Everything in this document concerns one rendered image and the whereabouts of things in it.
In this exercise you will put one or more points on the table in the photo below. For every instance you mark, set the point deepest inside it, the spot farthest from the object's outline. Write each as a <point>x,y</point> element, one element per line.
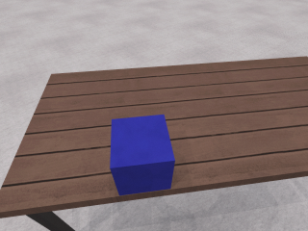
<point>229,124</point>

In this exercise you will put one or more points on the carton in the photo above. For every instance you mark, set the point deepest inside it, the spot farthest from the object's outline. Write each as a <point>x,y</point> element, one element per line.
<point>141,158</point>

